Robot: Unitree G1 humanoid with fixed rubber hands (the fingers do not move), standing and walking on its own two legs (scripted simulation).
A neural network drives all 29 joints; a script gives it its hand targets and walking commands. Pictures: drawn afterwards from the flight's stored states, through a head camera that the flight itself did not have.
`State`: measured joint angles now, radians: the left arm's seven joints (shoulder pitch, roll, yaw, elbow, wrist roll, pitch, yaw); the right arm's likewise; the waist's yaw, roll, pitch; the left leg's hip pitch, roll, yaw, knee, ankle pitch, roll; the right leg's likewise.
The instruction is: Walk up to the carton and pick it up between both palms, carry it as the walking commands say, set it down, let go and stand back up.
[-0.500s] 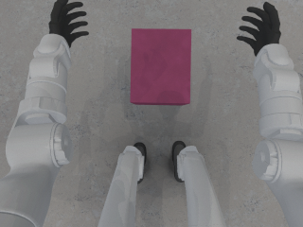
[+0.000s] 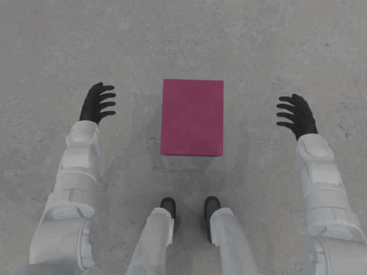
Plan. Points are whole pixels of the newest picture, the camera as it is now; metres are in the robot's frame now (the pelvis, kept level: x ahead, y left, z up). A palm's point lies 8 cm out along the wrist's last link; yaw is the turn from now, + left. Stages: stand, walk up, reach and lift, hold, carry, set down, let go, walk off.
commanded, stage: let go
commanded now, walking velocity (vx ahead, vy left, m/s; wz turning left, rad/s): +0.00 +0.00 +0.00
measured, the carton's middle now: (191, 121) +0.50 +0.00 -0.59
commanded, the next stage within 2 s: stand in 1.00 s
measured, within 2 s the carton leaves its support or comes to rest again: neither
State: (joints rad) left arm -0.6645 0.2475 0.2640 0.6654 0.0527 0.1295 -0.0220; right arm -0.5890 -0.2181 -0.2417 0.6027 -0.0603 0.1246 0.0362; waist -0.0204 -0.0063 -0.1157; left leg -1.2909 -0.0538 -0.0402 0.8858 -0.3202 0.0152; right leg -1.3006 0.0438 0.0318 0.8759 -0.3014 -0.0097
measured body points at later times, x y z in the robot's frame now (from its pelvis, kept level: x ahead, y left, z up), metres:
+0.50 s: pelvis +0.04 -0.01 +0.07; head +0.12 +0.00 +0.51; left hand +0.26 +0.22 -0.02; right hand +0.24 -0.25 -0.01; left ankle +0.02 +0.11 -0.66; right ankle +0.03 -0.11 -0.66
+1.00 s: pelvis +0.04 +0.00 +0.07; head +0.06 +0.00 +0.52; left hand +0.22 +0.23 +0.00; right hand +0.22 -0.24 +0.00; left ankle +0.02 +0.11 -0.66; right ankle +0.03 -0.11 -0.66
